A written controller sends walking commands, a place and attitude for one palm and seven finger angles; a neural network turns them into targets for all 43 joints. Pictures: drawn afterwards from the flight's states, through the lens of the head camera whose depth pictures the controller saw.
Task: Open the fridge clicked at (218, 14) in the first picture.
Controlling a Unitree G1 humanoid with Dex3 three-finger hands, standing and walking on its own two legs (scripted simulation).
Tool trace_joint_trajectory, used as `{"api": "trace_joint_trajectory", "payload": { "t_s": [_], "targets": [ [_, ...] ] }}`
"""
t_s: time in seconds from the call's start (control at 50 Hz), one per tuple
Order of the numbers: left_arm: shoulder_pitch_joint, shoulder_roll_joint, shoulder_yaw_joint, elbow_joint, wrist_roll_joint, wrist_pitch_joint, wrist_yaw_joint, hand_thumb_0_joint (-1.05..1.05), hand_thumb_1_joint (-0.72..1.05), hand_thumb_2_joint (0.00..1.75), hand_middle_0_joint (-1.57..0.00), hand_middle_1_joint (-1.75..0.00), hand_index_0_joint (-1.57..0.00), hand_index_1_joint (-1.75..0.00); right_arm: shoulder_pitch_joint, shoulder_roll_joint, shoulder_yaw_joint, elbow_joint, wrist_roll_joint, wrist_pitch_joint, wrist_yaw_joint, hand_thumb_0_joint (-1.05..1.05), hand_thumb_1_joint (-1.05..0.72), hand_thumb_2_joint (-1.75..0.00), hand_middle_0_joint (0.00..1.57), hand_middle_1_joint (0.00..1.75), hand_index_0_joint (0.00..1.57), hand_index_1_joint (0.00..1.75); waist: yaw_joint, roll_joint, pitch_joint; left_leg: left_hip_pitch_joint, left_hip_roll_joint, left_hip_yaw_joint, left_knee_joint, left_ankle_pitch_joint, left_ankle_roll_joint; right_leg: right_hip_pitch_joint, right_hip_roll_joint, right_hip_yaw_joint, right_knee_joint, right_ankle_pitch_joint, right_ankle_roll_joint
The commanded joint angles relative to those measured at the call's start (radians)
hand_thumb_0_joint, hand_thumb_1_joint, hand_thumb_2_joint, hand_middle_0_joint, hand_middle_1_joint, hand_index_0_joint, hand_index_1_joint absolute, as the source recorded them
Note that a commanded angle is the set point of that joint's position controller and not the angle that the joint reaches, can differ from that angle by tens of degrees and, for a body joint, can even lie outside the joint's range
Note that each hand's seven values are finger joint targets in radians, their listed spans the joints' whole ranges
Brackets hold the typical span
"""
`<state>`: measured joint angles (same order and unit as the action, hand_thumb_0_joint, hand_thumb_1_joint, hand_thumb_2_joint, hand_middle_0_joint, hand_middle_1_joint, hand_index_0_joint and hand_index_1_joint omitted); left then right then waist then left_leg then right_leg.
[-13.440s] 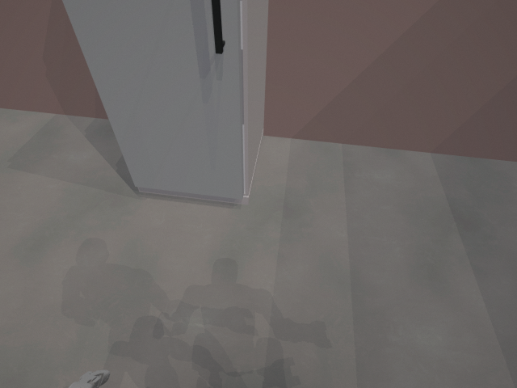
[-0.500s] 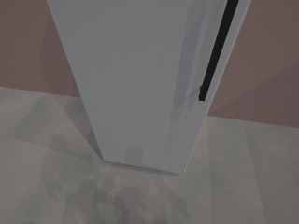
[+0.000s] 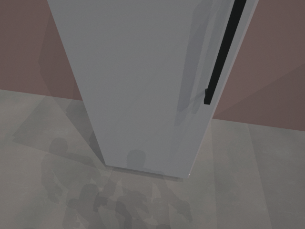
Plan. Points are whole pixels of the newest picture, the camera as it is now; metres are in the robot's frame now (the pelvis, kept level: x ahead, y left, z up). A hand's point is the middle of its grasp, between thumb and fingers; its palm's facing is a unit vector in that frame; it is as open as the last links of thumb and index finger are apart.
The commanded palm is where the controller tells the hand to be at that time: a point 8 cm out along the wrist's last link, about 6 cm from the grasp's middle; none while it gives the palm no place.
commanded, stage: look again from close up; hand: right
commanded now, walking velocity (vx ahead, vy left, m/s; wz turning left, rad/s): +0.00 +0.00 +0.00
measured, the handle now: (223, 45) +0.53 -0.15 +0.24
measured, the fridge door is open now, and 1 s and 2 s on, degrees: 0 0 0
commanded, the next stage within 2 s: shuffle to correct the standing spot in 0.66 s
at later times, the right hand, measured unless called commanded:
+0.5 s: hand out of the picture +0.04 -0.22 -0.16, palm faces -0.03 +0.95 -0.31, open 7.4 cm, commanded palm none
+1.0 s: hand out of the picture +0.02 -0.18 -0.18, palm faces -0.01 +0.97 -0.24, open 7.4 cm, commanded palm none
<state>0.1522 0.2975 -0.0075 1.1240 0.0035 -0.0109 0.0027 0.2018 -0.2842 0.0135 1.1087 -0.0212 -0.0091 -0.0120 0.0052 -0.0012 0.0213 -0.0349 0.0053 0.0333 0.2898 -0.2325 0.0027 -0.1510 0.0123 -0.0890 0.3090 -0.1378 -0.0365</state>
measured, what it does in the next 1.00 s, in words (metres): stands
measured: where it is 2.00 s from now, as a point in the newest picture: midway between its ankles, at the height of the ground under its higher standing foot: outside the picture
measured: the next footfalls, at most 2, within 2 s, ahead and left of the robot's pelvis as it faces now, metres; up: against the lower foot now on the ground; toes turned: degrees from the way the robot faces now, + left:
left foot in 1.58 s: +0.24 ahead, +0.16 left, +0.00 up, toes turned -1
right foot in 1.92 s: +0.09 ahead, -0.10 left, +0.00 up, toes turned -10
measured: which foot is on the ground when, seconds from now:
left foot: down 0.00-1.00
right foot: down 0.00-1.00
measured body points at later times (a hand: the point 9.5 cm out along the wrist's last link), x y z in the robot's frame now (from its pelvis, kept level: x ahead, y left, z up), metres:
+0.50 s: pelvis +0.00 +0.01 +0.00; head +0.01 +0.01 +0.45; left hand +0.06 +0.29 -0.14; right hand +0.05 -0.27 -0.14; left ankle -0.05 +0.11 -0.75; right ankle +0.02 -0.09 -0.75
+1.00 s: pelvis +0.02 +0.01 -0.01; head +0.01 +0.01 +0.44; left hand +0.05 +0.26 -0.16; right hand +0.03 -0.24 -0.16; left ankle -0.05 +0.11 -0.75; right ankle +0.02 -0.09 -0.75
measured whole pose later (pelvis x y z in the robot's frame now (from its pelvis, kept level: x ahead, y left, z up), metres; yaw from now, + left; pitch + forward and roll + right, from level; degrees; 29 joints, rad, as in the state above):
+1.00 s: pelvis +0.02 +0.01 -0.01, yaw -1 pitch -1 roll +0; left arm 0.21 0.23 -0.02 1.15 0.01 0.01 0.00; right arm 0.27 -0.23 0.02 1.13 -0.02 0.00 -0.01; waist 0.01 0.01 -0.01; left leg -0.05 0.00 0.05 0.37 -0.31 0.02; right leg -0.17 0.00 -0.07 0.40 -0.21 -0.02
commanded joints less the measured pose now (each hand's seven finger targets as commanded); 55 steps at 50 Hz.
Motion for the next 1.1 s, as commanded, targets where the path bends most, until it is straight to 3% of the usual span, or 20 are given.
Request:
{"api": "trace_joint_trajectory", "payload": {
  "t_s": [0.0, 0.74, 0.8, 0.84, 0.9, 0.96, 1.04, 1.08],
  "targets": [
    [-0.024, 0.186, 0.031, -0.050, 0.001, -0.022, 0.013, 0.00, 0.90, 0.90, -0.20, -0.30, -0.20, -0.30, 0.003, -0.183, -0.038, -0.051, 0.005, -0.020, -0.013, 0.00, -0.90, -0.90, 0.20, 0.30, 0.20, 0.30, -0.003, 0.011, -0.021, -0.088, 0.131, -0.098, -0.056, 0.150, 0.013, 0.084, -0.152, 0.158, -0.033, 0.159, 0.012],
    [-0.038, 0.200, 0.029, -0.051, 0.002, -0.021, 0.014, 0.00, 0.90, 0.90, -0.20, -0.30, -0.20, -0.30, -0.007, -0.205, -0.044, -0.052, 0.005, -0.023, -0.010, 0.00, -0.90, -0.90, 0.20, 0.30, 0.20, 0.30, -0.006, 0.019, -0.013, -0.086, 0.131, -0.106, -0.070, 0.175, 0.016, 0.091, -0.156, 0.154, -0.033, 0.158, 0.014],
    [0.013, 0.076, -0.001, -0.024, 0.006, -0.006, 0.010, 0.00, 0.90, 0.90, -0.20, -0.30, -0.20, -0.30, 0.056, -0.078, -0.012, -0.017, 0.012, -0.007, -0.014, 0.00, -0.90, -0.90, 0.20, 0.30, 0.20, 0.30, -0.002, 0.024, -0.007, -0.096, 0.123, -0.084, -0.070, 0.071, -0.008, 0.076, -0.145, 0.145, -0.029, 0.080, 0.031],
    [0.033, 0.066, 0.000, -0.014, 0.008, 0.001, 0.009, 0.00, 0.90, 0.90, -0.20, -0.30, -0.20, -0.30, 0.082, -0.074, -0.011, -0.011, 0.008, -0.002, -0.014, 0.00, -0.90, -0.90, 0.20, 0.30, 0.20, 0.30, -0.003, 0.026, -0.004, -0.107, 0.118, -0.073, -0.053, 0.002, -0.008, 0.065, -0.143, 0.142, -0.014, 0.017, 0.029],
    [0.047, 0.068, 0.006, -0.010, 0.012, 0.008, 0.008, 0.00, 0.90, 0.90, -0.20, -0.30, -0.20, -0.30, 0.102, -0.072, -0.015, -0.010, 0.005, 0.003, -0.010, 0.00, -0.90, -0.90, 0.20, 0.30, 0.20, 0.30, -0.002, 0.025, 0.047, -0.148, 0.110, -0.064, -0.025, -0.116, -0.001, 0.010, -0.132, 0.145, 0.003, -0.117, 0.023],
    [0.065, 0.053, 0.013, -0.013, 0.012, 0.008, 0.008, 0.00, 0.90, 0.90, -0.20, -0.30, -0.20, -0.30, 0.141, -0.063, -0.021, -0.009, 0.003, 0.002, -0.007, 0.00, -0.90, -0.90, 0.20, 0.30, 0.20, 0.30, -0.011, 0.037, 0.098, -0.163, 0.113, -0.064, -0.010, -0.165, 0.011, -0.060, -0.121, 0.139, 0.049, -0.169, 0.014],
    [0.090, 0.002, 0.014, -0.019, 0.011, -0.001, 0.012, 0.00, 0.90, 0.90, -0.20, -0.30, -0.20, -0.30, 0.213, -0.053, -0.034, 0.004, 0.004, -0.003, -0.010, 0.00, -0.90, -0.90, 0.20, 0.30, 0.20, 0.30, -0.024, 0.073, 0.114, -0.091, 0.140, -0.090, -0.007, -0.164, 0.047, -0.173, -0.085, 0.089, 0.182, -0.114, 0.011],
    [0.087, -0.024, 0.017, -0.033, 0.014, -0.005, 0.014, 0.00, 0.90, 0.90, -0.20, -0.30, -0.20, -0.30, 0.256, -0.047, -0.044, 0.016, 0.004, -0.008, -0.015, 0.00, -0.90, -0.90, 0.20, 0.30, 0.20, 0.30, -0.029, 0.109, 0.114, -0.029, 0.194, -0.135, -0.009, -0.074, 0.084, -0.251, -0.065, 0.034, 0.290, -0.135, 0.019]
  ]
}}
